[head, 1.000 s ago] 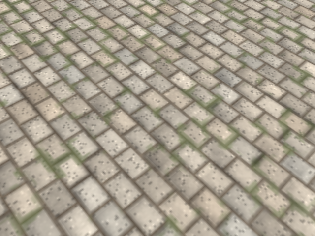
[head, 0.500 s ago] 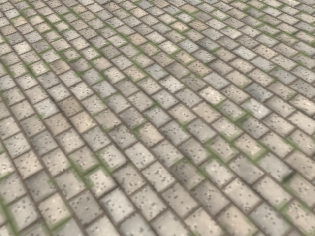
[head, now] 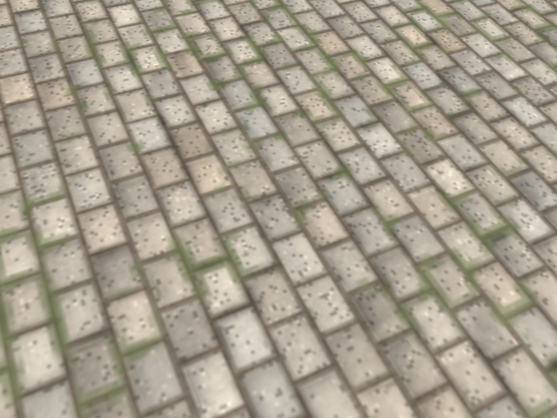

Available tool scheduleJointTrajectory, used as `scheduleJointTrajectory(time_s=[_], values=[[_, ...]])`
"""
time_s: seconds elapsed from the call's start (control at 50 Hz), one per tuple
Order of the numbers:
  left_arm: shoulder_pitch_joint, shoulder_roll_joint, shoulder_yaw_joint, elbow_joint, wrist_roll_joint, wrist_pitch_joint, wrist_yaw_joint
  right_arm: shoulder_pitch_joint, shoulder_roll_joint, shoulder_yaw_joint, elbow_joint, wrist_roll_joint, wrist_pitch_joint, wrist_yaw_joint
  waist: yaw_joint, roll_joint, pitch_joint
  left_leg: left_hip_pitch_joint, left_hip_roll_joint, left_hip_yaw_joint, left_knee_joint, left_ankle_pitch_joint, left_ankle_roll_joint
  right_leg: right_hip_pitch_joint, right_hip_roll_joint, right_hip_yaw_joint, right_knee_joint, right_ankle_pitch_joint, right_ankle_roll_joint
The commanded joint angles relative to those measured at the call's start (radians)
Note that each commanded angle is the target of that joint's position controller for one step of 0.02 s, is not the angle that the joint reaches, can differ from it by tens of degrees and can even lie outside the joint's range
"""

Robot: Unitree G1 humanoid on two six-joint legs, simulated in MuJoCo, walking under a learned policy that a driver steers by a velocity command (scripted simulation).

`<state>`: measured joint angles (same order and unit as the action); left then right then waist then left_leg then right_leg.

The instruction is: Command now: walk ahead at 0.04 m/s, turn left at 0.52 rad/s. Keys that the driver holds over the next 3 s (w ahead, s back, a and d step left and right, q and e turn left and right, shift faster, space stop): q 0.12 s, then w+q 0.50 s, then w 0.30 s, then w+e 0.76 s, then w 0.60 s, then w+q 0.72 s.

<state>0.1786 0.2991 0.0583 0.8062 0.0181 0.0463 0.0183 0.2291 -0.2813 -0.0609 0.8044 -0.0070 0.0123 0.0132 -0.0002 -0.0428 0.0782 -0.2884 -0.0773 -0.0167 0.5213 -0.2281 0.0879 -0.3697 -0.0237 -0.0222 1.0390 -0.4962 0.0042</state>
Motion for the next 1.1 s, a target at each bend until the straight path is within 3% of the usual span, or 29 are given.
scheduleJointTrajectory(time_s=[0.02,0.06,0.12,0.16,0.2,0.34,0.4,0.44,0.46,0.48,0.5,0.52,0.54,0.56,0.6,0.66,0.72,0.78,0.84,0.88,0.92,0.94,0.96,0.98,1.0,1.02,1.04,1.08,1.1], values=[[0.008,0.097,0.017,-0.057,0.012,-0.012,-0.002,0.025,-0.137,-0.031,-0.051,0.007,-0.004,-0.020,0.002,0.123,-0.110,0.234,0.247,-0.317,-0.203,0.516,0.141,-0.168,-0.020,0.057,0.054,0.092,0.005],[0.019,0.089,0.016,-0.055,0.005,-0.004,-0.005,0.047,-0.151,-0.036,-0.048,0.009,-0.009,-0.017,0.002,0.097,-0.142,0.257,0.242,-0.307,-0.190,0.584,0.142,-0.161,-0.010,0.058,0.038,0.110,0.021],[-0.013,0.083,0.014,-0.070,0.003,0.008,-0.001,0.061,-0.166,-0.042,-0.048,0.005,-0.003,-0.018,-0.010,0.107,-0.127,0.248,0.233,-0.334,-0.202,0.483,0.145,-0.189,-0.005,0.064,-0.017,0.124,0.037],[-0.035,0.092,0.016,-0.080,0.014,0.007,-0.006,0.085,-0.166,-0.044,-0.043,-0.001,0.003,-0.017,-0.027,0.128,-0.126,0.230,0.217,-0.391,-0.260,0.107,0.160,-0.204,-0.007,0.067,-0.063,0.134,0.043],[-0.080,0.097,0.019,-0.094,0.020,-0.001,-0.014,0.092,-0.164,-0.044,-0.042,-0.010,0.004,-0.013,-0.046,0.152,-0.081,0.203,0.211,-0.465,-0.321,-0.223,0.173,-0.241,-0.004,0.073,-0.119,0.149,0.044],[-0.157,0.084,0.009,-0.127,0.015,-0.056,-0.023,0.130,-0.183,-0.053,-0.025,-0.017,-0.026,-0.005,-0.071,0.140,-0.049,0.184,0.196,-0.543,-0.299,-0.248,0.187,-0.208,0.021,0.086,-0.304,0.169,0.027],[-0.138,0.086,0.005,-0.137,0.002,-0.071,-0.021,0.108,-0.186,-0.057,-0.034,-0.021,-0.033,0.003,-0.049,0.152,-0.044,0.095,0.173,-0.573,-0.267,-0.251,0.168,-0.072,0.048,0.085,-0.399,0.151,0.010],[-0.020,0.073,0.002,-0.109,-0.010,-0.084,-0.009,0.036,-0.184,-0.058,-0.052,-0.019,-0.033,0.003,0.037,0.129,-0.044,-0.070,0.120,-0.550,-0.204,-0.250,0.115,0.191,0.067,0.071,-0.564,0.218,-0.006],[0.063,0.091,0.009,-0.087,-0.006,-0.093,0.003,0.022,-0.161,-0.053,-0.055,-0.015,-0.037,-0.001,0.086,0.078,-0.055,-0.192,0.065,-0.500,-0.115,-0.291,0.072,0.370,0.050,0.083,-0.634,0.237,-0.009],[0.155,0.175,0.027,-0.076,0.009,-0.102,0.019,0.034,-0.087,-0.033,-0.068,-0.007,-0.048,-0.001,0.116,-0.078,-0.099,-0.324,-0.026,-0.361,0.118,-0.394,0.017,0.525,-0.142,0.283,-0.737,0.038,-0.037],[0.208,0.282,0.046,-0.083,0.021,-0.100,0.025,0.022,-0.050,-0.019,-0.106,-0.001,-0.053,-0.002,0.116,-0.207,-0.145,-0.464,-0.140,-0.185,0.369,-0.414,-0.010,0.567,-0.373,0.695,-0.898,-0.321,-0.114],[0.155,0.265,0.051,-0.073,0.022,-0.094,0.022,0.041,-0.114,-0.026,-0.098,-0.026,-0.049,-0.005,0.051,-0.124,-0.058,-0.497,-0.032,-0.167,0.498,-0.306,-0.014,0.440,-0.399,0.759,-0.912,-0.394,-0.160],[0.109,0.183,0.033,-0.087,0.011,-0.096,0.013,0.034,-0.137,-0.032,-0.080,-0.035,-0.047,0.005,0.029,-0.045,0.006,-0.482,0.011,-0.161,0.534,-0.221,-0.015,0.364,-0.351,0.652,-0.897,-0.325,-0.156],[0.071,0.133,0.020,-0.093,0.006,-0.102,0.005,0.040,-0.127,-0.031,-0.062,-0.033,-0.046,0.020,0.010,-0.024,0.032,-0.455,0.038,-0.148,0.526,-0.149,-0.029,0.326,-0.285,0.505,-0.902,-0.181,-0.134],[0.082,0.098,0.009,-0.086,0.009,-0.114,0.005,0.039,-0.111,-0.028,-0.049,-0.037,-0.035,0.044,0.014,-0.075,0.008,-0.427,0.060,-0.100,0.569,-0.047,-0.053,0.325,-0.207,0.306,-0.905,0.094,-0.114],[0.168,0.082,0.008,-0.046,0.005,-0.136,-0.014,-0.019,-0.080,-0.015,-0.070,-0.032,-0.029,0.057,0.027,-0.056,-0.022,-0.458,0.064,-0.097,0.602,0.027,-0.059,0.358,-0.189,0.185,-0.881,0.390,-0.122],[0.224,0.068,0.004,-0.010,0.003,-0.144,-0.025,-0.101,-0.066,-0.004,-0.091,-0.036,-0.030,0.057,0.040,-0.057,-0.003,-0.493,0.053,-0.081,0.511,0.062,-0.067,0.378,-0.181,0.109,-0.879,0.586,-0.137],[0.245,0.064,0.000,0.020,-0.001,-0.144,-0.027,-0.216,-0.035,0.019,-0.121,-0.038,-0.035,0.063,0.055,-0.063,0.010,-0.421,0.055,0.001,0.292,0.124,-0.070,0.364,-0.155,0.032,-0.877,0.703,-0.136],[0.307,0.084,0.000,0.071,-0.005,-0.139,-0.021,-0.317,-0.014,0.042,-0.151,-0.039,-0.040,0.068,0.076,-0.073,0.022,-0.315,0.066,0.104,0.115,0.111,-0.041,0.385,-0.183,0.019,-0.876,0.802,-0.146],[0.321,0.104,0.001,0.099,-0.005,-0.132,-0.016,-0.284,-0.030,0.041,-0.139,-0.039,-0.044,0.055,0.043,-0.085,0.001,-0.211,0.035,0.127,0.053,0.064,0.003,0.426,-0.209,0.006,-0.795,1.058,-0.145],[0.317,0.123,0.000,0.118,-0.008,-0.123,-0.011,-0.085,-0.075,0.024,-0.070,-0.041,-0.057,0.033,-0.056,-0.081,-0.117,0.037,-0.017,0.133,-0.023,0.052,0.059,0.436,-0.204,-0.022,-0.554,1.291,-0.126],[0.311,0.112,-0.007,0.116,-0.017,-0.121,-0.012,0.073,-0.112,0.008,-0.018,-0.053,-0.068,0.018,-0.129,-0.062,-0.205,0.292,0.033,0.076,-0.061,0.100,0.091,0.303,-0.178,-0.034,-0.357,1.155,-0.111],[0.317,0.033,-0.031,0.064,-0.033,-0.125,-0.023,0.218,-0.204,-0.018,0.003,-0.077,-0.070,-0.002,-0.163,0.085,-0.353,0.604,0.319,-0.243,-0.077,-0.057,0.158,0.019,-0.110,-0.064,-0.032,0.694,-0.085],[0.386,-0.006,-0.032,0.053,-0.038,-0.118,-0.022,0.220,-0.240,-0.028,0.003,-0.055,-0.063,-0.008,-0.115,0.220,-0.459,0.719,0.554,-0.650,-0.158,0.039,0.251,-0.218,0.049,-0.013,0.258,-0.068,-0.073],[0.274,0.107,0.003,0.055,-0.020,-0.109,-0.010,0.163,-0.189,-0.022,0.007,-0.020,-0.062,-0.010,-0.116,0.065,-0.323,0.577,0.481,-0.533,-0.184,0.056,0.208,-0.266,0.002,0.096,0.271,0.038,-0.090],[0.233,0.075,-0.001,0.038,-0.025,-0.116,-0.017,0.085,-0.134,-0.006,0.013,-0.016,-0.068,-0.011,-0.071,0.092,-0.176,0.420,0.431,-0.370,-0.231,0.129,0.173,-0.261,-0.033,0.094,0.214,0.118,-0.096],[0.235,0.052,-0.003,0.053,-0.022,-0.113,-0.022,0.037,-0.084,0.006,0.013,-0.019,-0.078,-0.008,-0.038,0.081,-0.108,0.315,0.379,-0.268,-0.273,0.181,0.128,-0.226,-0.060,0.086,0.150,0.160,-0.094],[0.286,0.014,-0.006,0.089,0.006,-0.083,-0.036,0.008,-0.037,0.021,0.025,-0.015,-0.093,-0.013,0.012,0.120,-0.056,0.183,0.313,-0.133,-0.333,0.216,0.078,-0.146,-0.074,0.075,0.102,0.201,-0.071],[0.288,0.003,-0.004,0.092,0.009,-0.072,-0.044,0.020,-0.034,0.022,0.033,-0.014,-0.104,-0.013,0.020,0.122,-0.052,0.160,0.305,-0.102,-0.353,0.243,0.074,-0.135,-0.068,0.069,0.099,0.216,-0.065]])
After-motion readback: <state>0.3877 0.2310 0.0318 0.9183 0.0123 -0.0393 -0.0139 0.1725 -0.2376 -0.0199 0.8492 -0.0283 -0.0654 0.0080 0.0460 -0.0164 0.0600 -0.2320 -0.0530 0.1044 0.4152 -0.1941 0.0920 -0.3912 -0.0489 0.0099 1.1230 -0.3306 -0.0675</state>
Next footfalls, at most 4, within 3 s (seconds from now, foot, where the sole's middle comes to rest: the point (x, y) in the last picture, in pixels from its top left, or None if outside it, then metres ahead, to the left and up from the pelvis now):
0.48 right None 0.21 -0.11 -0.77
0.94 left None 0.40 0.19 -0.77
1.48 right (209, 304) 0.73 0.16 -0.77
2.00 left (152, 213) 1.03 0.35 -0.77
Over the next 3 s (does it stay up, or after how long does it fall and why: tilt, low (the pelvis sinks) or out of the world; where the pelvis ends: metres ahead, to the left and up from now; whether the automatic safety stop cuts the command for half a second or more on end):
stays up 1.37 0.28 -0.01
